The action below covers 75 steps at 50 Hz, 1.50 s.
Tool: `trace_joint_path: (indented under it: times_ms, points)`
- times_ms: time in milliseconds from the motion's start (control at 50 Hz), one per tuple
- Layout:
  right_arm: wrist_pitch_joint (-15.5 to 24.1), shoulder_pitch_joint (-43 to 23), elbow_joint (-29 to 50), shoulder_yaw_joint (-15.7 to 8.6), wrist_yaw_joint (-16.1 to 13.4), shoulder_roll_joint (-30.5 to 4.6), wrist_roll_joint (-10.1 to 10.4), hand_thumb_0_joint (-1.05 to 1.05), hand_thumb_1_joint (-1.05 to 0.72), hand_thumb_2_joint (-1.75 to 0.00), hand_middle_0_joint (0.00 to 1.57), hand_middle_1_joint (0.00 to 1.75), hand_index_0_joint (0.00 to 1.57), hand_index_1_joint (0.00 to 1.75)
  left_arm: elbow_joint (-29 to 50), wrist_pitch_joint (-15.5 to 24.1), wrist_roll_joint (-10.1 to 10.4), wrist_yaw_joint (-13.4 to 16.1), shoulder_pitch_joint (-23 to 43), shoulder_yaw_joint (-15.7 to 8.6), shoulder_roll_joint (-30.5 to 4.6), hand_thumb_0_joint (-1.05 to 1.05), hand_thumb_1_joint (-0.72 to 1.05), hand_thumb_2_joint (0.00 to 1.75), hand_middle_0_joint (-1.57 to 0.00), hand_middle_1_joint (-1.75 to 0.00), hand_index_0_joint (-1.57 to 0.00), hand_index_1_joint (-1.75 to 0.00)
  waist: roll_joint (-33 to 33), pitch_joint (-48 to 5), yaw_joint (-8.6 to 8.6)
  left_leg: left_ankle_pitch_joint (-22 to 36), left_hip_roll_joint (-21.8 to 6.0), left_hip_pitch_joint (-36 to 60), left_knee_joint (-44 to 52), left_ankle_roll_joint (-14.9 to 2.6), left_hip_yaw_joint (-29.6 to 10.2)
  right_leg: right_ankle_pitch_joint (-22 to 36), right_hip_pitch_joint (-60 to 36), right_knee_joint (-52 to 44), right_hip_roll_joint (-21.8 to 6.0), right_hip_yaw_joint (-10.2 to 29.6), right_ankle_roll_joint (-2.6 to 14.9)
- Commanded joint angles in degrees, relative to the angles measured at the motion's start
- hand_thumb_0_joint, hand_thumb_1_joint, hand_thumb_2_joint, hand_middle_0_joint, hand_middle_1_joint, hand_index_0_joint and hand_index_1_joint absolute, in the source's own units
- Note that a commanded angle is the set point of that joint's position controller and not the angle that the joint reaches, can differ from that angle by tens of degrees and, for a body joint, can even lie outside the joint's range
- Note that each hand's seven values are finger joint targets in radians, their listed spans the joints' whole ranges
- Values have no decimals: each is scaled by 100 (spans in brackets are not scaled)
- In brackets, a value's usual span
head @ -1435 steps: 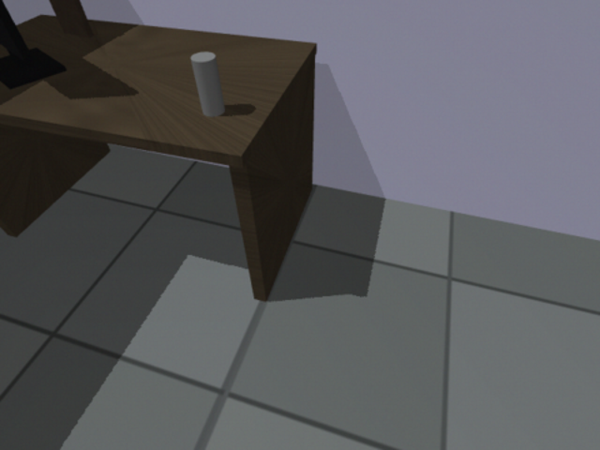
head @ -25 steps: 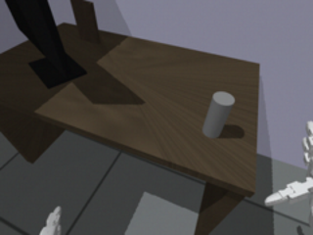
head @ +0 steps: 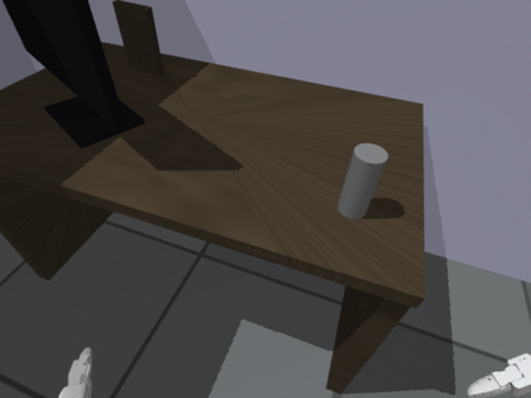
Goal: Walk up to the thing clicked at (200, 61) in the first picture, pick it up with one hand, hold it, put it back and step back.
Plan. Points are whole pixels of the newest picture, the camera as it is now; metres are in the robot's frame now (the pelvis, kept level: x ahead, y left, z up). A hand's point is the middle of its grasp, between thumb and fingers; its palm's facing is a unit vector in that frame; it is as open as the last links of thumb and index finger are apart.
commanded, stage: sink last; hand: right
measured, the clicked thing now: (360, 182) +0.51 -0.21 +0.04
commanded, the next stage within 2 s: home in 0.04 s
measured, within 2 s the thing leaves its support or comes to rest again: neither
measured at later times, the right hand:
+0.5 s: hand (429, 365) +0.18 -0.23 -0.01, palm faces +0.21 +0.93 -0.29, open 17.4 cm
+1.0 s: hand (379, 367) +0.20 -0.19 -0.09, palm faces +0.08 +0.97 -0.24, open 17.4 cm
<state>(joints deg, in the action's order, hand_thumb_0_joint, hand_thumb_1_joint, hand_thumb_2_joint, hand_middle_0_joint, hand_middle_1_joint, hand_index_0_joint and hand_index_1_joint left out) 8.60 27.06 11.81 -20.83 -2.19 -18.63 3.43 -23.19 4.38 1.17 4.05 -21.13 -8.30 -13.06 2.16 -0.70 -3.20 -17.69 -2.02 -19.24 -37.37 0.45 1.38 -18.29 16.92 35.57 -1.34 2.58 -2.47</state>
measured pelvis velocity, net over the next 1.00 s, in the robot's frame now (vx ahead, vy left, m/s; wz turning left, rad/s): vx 0.02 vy -0.01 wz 0.02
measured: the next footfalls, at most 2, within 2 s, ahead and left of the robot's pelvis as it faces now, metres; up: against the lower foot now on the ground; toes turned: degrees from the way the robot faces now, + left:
none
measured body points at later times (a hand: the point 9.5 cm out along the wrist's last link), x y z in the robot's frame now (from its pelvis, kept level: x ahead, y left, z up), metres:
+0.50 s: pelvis +0.00 -0.01 +0.01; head +0.02 +0.00 +0.46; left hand +0.17 +0.21 -0.07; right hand +0.16 -0.28 +0.01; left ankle +0.02 +0.12 -0.72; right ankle +0.01 -0.15 -0.72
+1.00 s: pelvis +0.02 -0.01 +0.01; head +0.04 -0.01 +0.46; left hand +0.17 +0.23 -0.09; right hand +0.19 -0.24 -0.07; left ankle +0.02 +0.12 -0.72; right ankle +0.01 -0.15 -0.72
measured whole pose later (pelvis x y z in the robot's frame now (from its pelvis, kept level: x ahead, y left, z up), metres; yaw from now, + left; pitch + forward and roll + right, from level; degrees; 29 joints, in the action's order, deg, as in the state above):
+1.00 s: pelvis +0.02 -0.01 +0.01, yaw +1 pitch +1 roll +0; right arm 4.8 14.1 -30.1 -0.9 -5.2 -9.8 0.1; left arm -38.2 4.0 -0.4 2.9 -12.2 -0.1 -11.9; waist 0.7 1.1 -0.1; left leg -16.2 -1.3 -16.5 -31.6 1.0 0.3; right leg -18.3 14.5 31.7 -2.1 1.2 -2.0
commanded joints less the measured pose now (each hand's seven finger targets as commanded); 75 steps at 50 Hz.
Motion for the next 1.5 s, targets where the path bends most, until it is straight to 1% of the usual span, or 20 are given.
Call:
trace_joint_path:
  times_ms: [0, 60, 140, 180, 280, 420, 580, 720, 740, 760, 780, 880, 1060, 1080, 1100, 1140, 1220, 1260, 1440, 1480]
  points:
    - [596, -444, 801, -878, -102, -1281, 20, 0, 59, -5, 5, 6, 5, 6, 619, 451, -9, 62, 468, -239, -590, 0, -53, 6, -5, -4, -5, -5, -36, 0, 10, -319, -43, 192, 1072, 29, 3, -7, 296, -690, 256, -477, 284]
    - [702, -271, 580, -679, -79, -1072, -4, 0, 55, -6, 5, 6, 5, 6, 908, 582, -23, 37, 755, -42, -580, 0, -53, 6, -5, -5, -5, -5, -272, -98, -42, -189, -10, 335, 1067, 33, 78, 92, 270, -730, 237, -462, 286]
    - [788, -434, 479, -720, -108, -1196, -10, 0, 55, -6, 5, 5, 5, 5, 992, 641, -26, 91, 587, -293, -883, 0, -45, 15, -12, -13, -12, -13, -312, -371, 72, 337, 69, 491, 997, 20, 220, 468, -6, -792, 232, -437, 299]
    - [777, -319, 127, -582, -86, -1028, -27, 0, 53, -7, 6, 6, 6, 6, 946, 646, -20, 75, 561, 10, -564, 0, -29, 31, -13, -18, -13, -18, -283, -113, 40, 152, 70, 444, 1099, 19, 215, 317, 37, -858, 236, -462, 306]
    - [770, -400, -265, 171, -6, -519, -83, 0, 55, -6, 5, 5, 5, 5, 540, 684, -23, 11, 665, 633, -23, 0, 11, 59, -15, -21, -15, -21, -28, 154, 73, 102, 121, 371, 1138, -15, 243, 237, 91, -1024, 212, -473, 279]
    - [509, -444, -969, 703, -8, -345, -180, 0, 54, -6, 5, 5, 5, 5, 126, 725, -88, 31, 902, 67, -745, 0, 61, 73, -17, -25, -17, -25, -78, -337, 313, 783, 166, 510, 1019, -20, 296, 809, -224, -973, 148, -401, 252]
    - [260, -1346, -2370, 1652, -54, 223, -292, 0, 54, -6, 5, 6, 5, 6, 81, 688, -68, 58, 1294, 654, -199, 0, 90, 90, -20, -30, -20, -30, -204, -541, 369, 869, 152, 578, 979, -27, 230, 860, -193, -897, 121, -408, 251]
    - [-3, -1625, -3297, 1597, -148, -49, -311, 0, 53, -7, 5, 6, 5, 6, -88, 533, -93, 40, 1237, 618, -345, 0, 90, 90, -20, -30, -20, -30, 110, -734, 271, 1582, 114, 875, 927, -26, 181, 1532, -250, -809, 162, -469, 209]
    - [38, -1686, -2967, 1019, -309, -361, -336, 0, 55, -6, 5, 5, 5, 5, -705, 462, -166, 41, 1037, 557, -617, 0, 90, 90, -20, -30, -20, -30, 286, -631, 144, 1323, 161, 884, 943, -52, 143, 1254, -184, -774, 199, -494, 211]
    - [-22, -1421, -3336, 1517, -275, 104, -363, 0, 53, -6, 5, 6, 5, 6, -585, 437, -157, 42, 1118, 622, -522, 0, 90, 90, -20, -30, -20, -30, 51, -517, 290, 1275, 173, 858, 997, -39, 138, 1174, -188, -805, 191, -530, 233]
    - [-42, -1433, -3281, 1680, -254, 244, -334, 0, 54, -6, 5, 5, 5, 5, -546, 457, -145, 21, 1204, 650, -480, 0, 90, 90, -20, -30, -20, -30, -25, -398, 285, 1177, 176, 837, 1021, -31, 162, 1063, -132, -836, 189, -533, 242]
    - [-86, -1443, -3382, 1884, -301, 491, -312, 0, 54, -6, 5, 5, 5, 5, -653, 325, -129, -46, 1243, 604, -531, 0, 90, 90, -20, -30, -20, -30, -338, -475, 306, 1516, 215, 807, 977, -21, 216, 1427, -238, -798, 143, -513, 246]
    - [-122, -1826, -3299, 1738, -374, 253, -330, 0, 56, -5, 5, 5, 5, 5, -762, 101, -102, -33, 1264, 579, -555, 0, 90, 90, -20, -30, -20, -30, -346, -677, 270, 1664, 170, 895, 975, 5, 143, 1537, -407, -761, 179, -558, 265]
    - [-122, -1886, -3300, 1695, -390, 196, -335, 0, 55, -5, 5, 5, 5, 5, -769, 82, -95, -19, 1294, 572, -547, 0, 90, 90, -20, -30, -20, -30, -334, -647, 265, 1580, 161, 862, 998, 6, 129, 1461, -369, -761, 186, -561, 266]
    - [-266, -1188, -4401, 1478, -219, -1239, -674, 0, 57, -4, 5, 5, 5, 5, -1377, -44, -450, -152, 939, 351, -1522, 0, 90, 90, -20, -30, -20, -30, -160, -854, 280, 2878, -434, 1131, 563, -183, -372, 2396, -386, -434, -313, -48, 334]
    - [-369, -1130, -4622, 1514, -88, -1062, -581, 0, 55, -5, 5, 5, 5, 5, -1497, -136, -399, -236, 847, 369, -1451, 0, 90, 90, -20, -30, -20, -30, -126, -1128, 308, 3408, -501, 1196, 484, -282, -381, 2719, -678, -322, -348, -9, 371]
    - [-414, -1670, -5148, 1743, 53, -850, -505, 0, 58, -4, 5, 5, 5, 5, -1923, -194, -298, -314, 1079, 484, -1482, 0, 90, 90, -20, -30, -20, -30, -163, -548, 363, 2270, -376, 908, 672, -250, -323, 2111, -519, -695, -405, 64, 378]
    - [-451, -1746, -5443, 1791, 77, -974, -518, 0, 57, -4, 5, 5, 5, 5, -2096, -250, -316, -339, 1278, 519, -1522, 0, 90, 90, -20, -30, -20, -30, -268, -80, 354, 1625, -414, 533, 1095, -230, -431, 1274, -491, -903, -340, 59, 385]
    - [-574, -1941, -6539, 1907, 118, -1353, -466, 0, 56, -5, 5, 5, 5, 5, -3035, -328, -260, -391, 1387, 625, -1820, 0, 90, 90, -20, -30, -20, -30, -286, -12, 349, 1303, -472, 877, 1613, -180, -582, 948, -833, -1475, -391, 158, 384]
    - [-611, -2002, -6688, 1925, 120, -1444, -462, 0, 57, -4, 5, 5, 5, 5, -3221, -353, -250, -399, 1357, 652, -1860, 0, 90, 90, -20, -30, -20, -30, -335, 150, 353, 687, -467, 748, 1822, -170, -636, 555, -806, -1633, -378, 170, 373]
